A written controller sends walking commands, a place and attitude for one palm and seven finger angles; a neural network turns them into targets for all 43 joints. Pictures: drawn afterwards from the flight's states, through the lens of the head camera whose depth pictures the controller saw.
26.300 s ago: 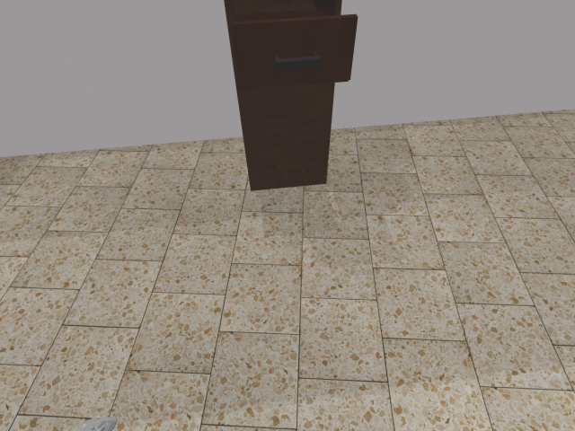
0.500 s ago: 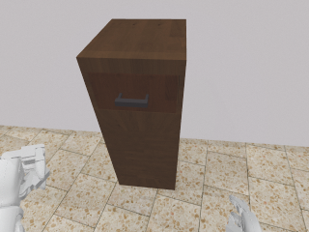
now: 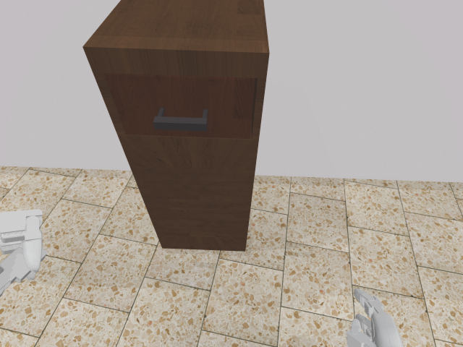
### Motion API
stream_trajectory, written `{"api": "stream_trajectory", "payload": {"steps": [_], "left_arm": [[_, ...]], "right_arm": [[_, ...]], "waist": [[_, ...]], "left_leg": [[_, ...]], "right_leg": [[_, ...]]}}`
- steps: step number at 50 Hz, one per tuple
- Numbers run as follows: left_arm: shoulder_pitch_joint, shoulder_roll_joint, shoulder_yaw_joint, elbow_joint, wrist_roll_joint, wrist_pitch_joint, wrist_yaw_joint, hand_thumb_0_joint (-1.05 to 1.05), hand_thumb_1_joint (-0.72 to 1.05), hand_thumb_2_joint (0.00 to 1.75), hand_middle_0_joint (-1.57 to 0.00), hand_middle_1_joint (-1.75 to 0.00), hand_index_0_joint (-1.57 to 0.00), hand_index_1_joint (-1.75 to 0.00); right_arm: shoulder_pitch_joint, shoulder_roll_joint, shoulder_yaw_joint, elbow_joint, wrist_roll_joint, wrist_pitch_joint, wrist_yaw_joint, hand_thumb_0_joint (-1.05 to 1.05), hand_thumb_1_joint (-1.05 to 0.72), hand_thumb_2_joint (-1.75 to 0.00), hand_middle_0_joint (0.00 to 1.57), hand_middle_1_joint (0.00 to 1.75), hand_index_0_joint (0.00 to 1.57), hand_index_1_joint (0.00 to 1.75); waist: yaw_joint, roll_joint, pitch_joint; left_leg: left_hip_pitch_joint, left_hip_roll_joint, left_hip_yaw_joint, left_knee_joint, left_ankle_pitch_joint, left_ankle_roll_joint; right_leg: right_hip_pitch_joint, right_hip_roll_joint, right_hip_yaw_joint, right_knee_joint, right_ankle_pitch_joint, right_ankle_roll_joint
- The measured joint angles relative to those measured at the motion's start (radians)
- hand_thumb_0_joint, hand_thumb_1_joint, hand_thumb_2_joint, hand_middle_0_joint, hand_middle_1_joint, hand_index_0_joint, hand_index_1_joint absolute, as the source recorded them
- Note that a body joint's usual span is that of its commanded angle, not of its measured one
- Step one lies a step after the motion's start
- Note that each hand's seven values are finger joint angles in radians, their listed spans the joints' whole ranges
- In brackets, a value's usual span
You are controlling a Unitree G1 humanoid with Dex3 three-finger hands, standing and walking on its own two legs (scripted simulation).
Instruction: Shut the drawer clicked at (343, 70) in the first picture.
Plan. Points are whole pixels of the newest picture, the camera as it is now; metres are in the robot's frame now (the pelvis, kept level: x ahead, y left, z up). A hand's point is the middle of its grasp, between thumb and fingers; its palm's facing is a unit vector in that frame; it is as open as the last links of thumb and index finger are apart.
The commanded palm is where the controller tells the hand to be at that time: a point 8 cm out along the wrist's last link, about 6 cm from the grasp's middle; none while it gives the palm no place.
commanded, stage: step back with the hand held close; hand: left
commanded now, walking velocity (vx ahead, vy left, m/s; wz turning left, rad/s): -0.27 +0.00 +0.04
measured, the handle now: (182, 118) +0.60 +0.16 +0.04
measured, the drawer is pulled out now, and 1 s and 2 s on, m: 0.00 0.00 0.00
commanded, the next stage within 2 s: stop stepping back and stand still in 0.92 s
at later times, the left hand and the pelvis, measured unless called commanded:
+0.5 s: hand (27, 279) +0.16 +0.24 +0.17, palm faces +0.35 -0.79 -0.50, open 3.3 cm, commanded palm +0.09 +0.27 +0.18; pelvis -0.03 -0.01 +0.01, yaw +1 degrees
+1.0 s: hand out of the picture +0.05 +0.18 +0.16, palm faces +0.22 -0.83 -0.52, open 3.3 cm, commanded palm -0.03 +0.23 +0.18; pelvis -0.16 -0.05 +0.01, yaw -1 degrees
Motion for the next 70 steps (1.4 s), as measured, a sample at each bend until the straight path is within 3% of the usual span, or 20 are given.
{"api": "stream_trajectory", "payload": {"steps": [8,13,20,23,27,32,34,36,39,42,45,48,52,56,59,61,63,65,68,70], "left_arm": [[-0.02,-0.041,-0.007,-0.017,0.009,-0.018,0.006,0.01,0.89,0.9,-1.4,-1.6,-1.41,-1.6],[0.001,-0.026,-0.011,-0.049,0.007,-0.045,0.014,0.01,0.89,0.9,-1.4,-1.6,-1.41,-1.6],[-0.006,0.005,0.027,-0.044,0.021,-0.059,0.011,0.01,0.89,0.9,-1.4,-1.6,-1.41,-1.6],[0.0,-0.004,0.04,-0.048,0.01,-0.074,0.011,0.01,0.89,0.9,-1.4,-1.6,-1.41,-1.6],[-0.018,-0.01,0.018,-0.048,0.002,-0.078,-0.003,0.01,0.89,0.9,-1.4,-1.6,-1.41,-1.6],[0.004,0.04,0.007,-0.093,-0.017,-0.054,-0.022,0.01,0.89,0.9,-1.4,-1.6,-1.41,-1.6],[0.03,0.059,0.015,-0.113,-0.028,-0.055,-0.031,0.01,0.89,0.9,-1.4,-1.6,-1.41,-1.6],[0.062,0.077,0.031,-0.122,-0.034,-0.067,-0.036,0.01,0.89,0.9,-1.4,-1.6,-1.41,-1.6],[0.091,0.095,0.061,-0.105,-0.037,-0.068,-0.028,0.01,0.89,0.9,-1.4,-1.6,-1.41,-1.6],[0.077,0.062,0.056,-0.064,-0.032,-0.038,-0.009,0.01,0.89,0.9,-1.4,-1.6,-1.41,-1.6],[0.051,0.023,0.017,-0.053,-0.027,-0.01,-0.002,0.01,0.89,0.9,-1.4,-1.6,-1.41,-1.6],[0.028,0.037,-0.007,-0.059,-0.018,-0.012,-0.007,0.01,0.89,0.9,-1.4,-1.6,-1.41,-1.6],[0.038,0.052,-0.01,-0.073,-0.019,-0.008,-0.006,0.01,0.89,0.9,-1.4,-1.6,-1.41,-1.6],[0.085,0.061,0.03,-0.09,-0.024,-0.013,0.008,0.01,0.89,0.9,-1.4,-1.6,-1.41,-1.6],[0.077,0.036,0.027,-0.066,-0.02,-0.018,0.016,0.01,0.89,0.9,-1.4,-1.6,-1.41,-1.6],[0.046,-0.001,0.0,-0.032,-0.016,-0.01,0.021,0.01,0.89,0.9,-1.4,-1.6,-1.41,-1.6],[0.017,-0.04,-0.025,0.006,-0.009,0.002,0.029,0.01,0.89,0.9,-1.4,-1.6,-1.41,-1.6],[-0.004,-0.067,-0.044,0.033,0.001,0.013,0.038,0.01,0.89,0.9,-1.4,-1.6,-1.41,-1.6],[-0.014,-0.084,-0.066,0.022,0.015,0.02,0.046,0.01,0.89,0.9,-1.4,-1.6,-1.41,-1.6],[-0.02,-0.066,-0.061,-0.004,0.02,0.013,0.048,0.01,0.89,0.9,-1.4,-1.6,-1.41,-1.6]], "right_arm": [[-0.015,0.016,0.017,-0.011,0.004,-0.01,0.012,0.01,-0.9,-0.9,0.2,0.3,0.2,0.3],[-0.016,0.016,0.02,-0.005,0.002,-0.014,0.012,0.01,-0.9,-0.9,0.2,0.3,0.2,0.3],[0.015,0.024,0.009,0.008,-0.015,-0.047,0.001,0.01,-0.9,-0.9,0.2,0.3,0.2,0.3],[0.003,0.034,0.015,0.024,-0.023,-0.064,0.008,0.01,-0.9,-0.9,0.2,0.3,0.2,0.3],[-0.064,0.041,0.025,0.036,-0.035,-0.079,0.029,0.01,-0.9,-0.9,0.2,0.3,0.2,0.3],[-0.14,0.047,0.037,0.004,-0.03,-0.064,0.053,0.01,-0.9,-0.9,0.21,0.3,0.2,0.3],[-0.149,0.042,0.04,-0.011,-0.017,-0.042,0.053,0.01,-0.9,-0.9,0.21,0.3,0.2,0.3],[-0.136,0.038,0.039,-0.015,0.004,-0.013,0.046,0.01,-0.9,-0.9,0.21,0.3,0.2,0.3],[-0.099,0.035,0.036,-0.003,0.018,0.015,0.026,0.01,-0.9,-0.9,0.21,0.3,0.2,0.3],[-0.081,0.011,0.033,0.012,0.016,0.029,-0.001,0.01,-0.9,-0.9,0.2,0.3,0.2,0.3],[-0.073,-0.024,0.014,0.011,0.018,0.035,-0.018,0.01,-0.9,-0.9,0.2,0.3,0.2,0.3],[-0.074,-0.012,-0.013,0.017,0.019,0.017,-0.011,0.01,-0.9,-0.9,0.2,0.3,0.2,0.3],[-0.054,0.017,-0.008,0.019,0.0,-0.052,0.005,0.01,-0.9,-0.9,0.2,0.3,0.2,0.3],[-0.025,0.047,0.019,0.011,0.0,-0.077,0.015,0.01,-0.9,-0.9,0.2,0.3,0.2,0.3],[-0.012,0.051,0.03,0.024,0.003,-0.073,0.012,0.01,-0.9,-0.9,0.2,0.3,0.2,0.3],[0.0,0.047,0.03,0.059,0.001,-0.065,0.008,0.01,-0.9,-0.9,0.2,0.3,0.2,0.3],[0.02,0.042,0.033,0.084,0.0,-0.055,-0.001,0.01,-0.9,-0.9,0.21,0.3,0.2,0.3],[0.041,0.036,0.033,0.097,-0.004,-0.056,-0.012,0.01,-0.9,-0.9,0.21,0.3,0.2,0.3],[0.066,0.01,0.025,0.089,-0.012,-0.074,-0.025,0.01,-0.9,-0.9,0.21,0.3,0.2,0.3],[0.061,0.004,0.015,0.081,-0.014,-0.09,-0.03,0.01,-0.9,-0.9,0.21,0.3,0.2,0.3]], "waist": [[-0.002,0.017,0.004],[-0.009,0.0,0.007],[-0.009,0.007,-0.016],[0.01,-0.005,-0.03],[0.032,-0.019,0.0],[0.023,-0.017,0.044],[0.011,0.006,0.049],[0.002,0.014,0.032],[0.001,-0.028,-0.015],[-0.003,-0.042,-0.035],[-0.01,-0.005,-0.026],[-0.009,-0.04,-0.003],[-0.015,-0.041,0.012],[-0.006,-0.019,0.006],[0.013,0.001,0.001],[0.026,-0.005,-0.016],[0.027,-0.019,-0.039],[0.019,-0.033,-0.062],[-0.004,-0.024,-0.08],[-0.024,-0.032,-0.055]], "left_leg": [[-0.076,0.023,-0.024,0.076,-0.01,-0.009],[-0.105,0.025,-0.032,0.076,0.007,-0.005],[-0.108,0.024,-0.059,0.029,0.042,-0.002],[-0.129,0.034,-0.048,-0.009,0.069,-0.012],[-0.157,0.054,-0.015,-0.065,0.123,-0.028],[-0.194,0.086,0.018,-0.086,0.178,-0.051],[-0.21,0.11,0.009,-0.072,0.188,-0.064],[-0.233,0.119,-0.014,0.016,0.116,-0.076],[-0.26,0.08,-0.04,0.2,-0.074,-0.089],[-0.21,0.066,-0.026,0.17,-0.065,-0.101],[-0.107,0.087,-0.028,-0.008,0.142,-0.082],[-0.073,0.06,-0.024,-0.085,0.087,-0.06],[-0.08,0.055,-0.04,-0.1,0.133,-0.063],[-0.103,0.079,-0.05,-0.068,0.152,-0.08],[-0.175,0.085,-0.071,0.103,-0.014,-0.1],[-0.217,0.072,-0.075,0.277,-0.076,-0.108],[-0.203,0.072,-0.057,0.333,-0.088,-0.106],[-0.144,0.081,-0.042,0.275,-0.102,-0.094],[-0.007,0.108,-0.046,0.049,-0.132,-0.065],[0.004,0.102,-0.051,0.008,-0.003,-0.08]], "right_leg": [[-0.032,0.023,-0.017,-0.006,0.02,-0.011],[-0.048,0.024,-0.027,-0.03,0.048,-0.009],[0.002,0.05,0.021,0.132,-0.068,0.005],[0.079,0.043,0.017,0.069,-0.087,0.001],[0.132,0.035,0.009,-0.018,-0.11,-0.002],[0.134,0.042,-0.005,-0.103,-0.133,-0.006],[0.136,0.067,-0.014,-0.131,-0.117,-0.048],[0.134,0.083,-0.019,-0.147,-0.088,-0.058],[0.116,0.066,-0.011,-0.165,-0.06,-0.06],[0.097,0.05,-0.015,-0.169,-0.026,-0.053],[0.07,0.067,-0.047,-0.127,-0.008,-0.019],[-0.009,0.045,-0.026,0.027,-0.086,0.031],[-0.052,0.034,-0.008,0.16,-0.204,0.02],[0.032,0.01,-0.029,0.031,-0.168,0.016],[0.048,0.018,-0.041,-0.052,-0.01,-0.023],[0.046,0.011,-0.039,-0.067,0.012,-0.037],[0.051,-0.006,-0.042,-0.09,0.022,-0.039],[0.049,-0.021,-0.051,-0.103,0.035,-0.035],[0.022,-0.02,-0.074,-0.066,0.006,-0.024],[-0.007,-0.022,-0.066,0.02,-0.052,-0.013]]}}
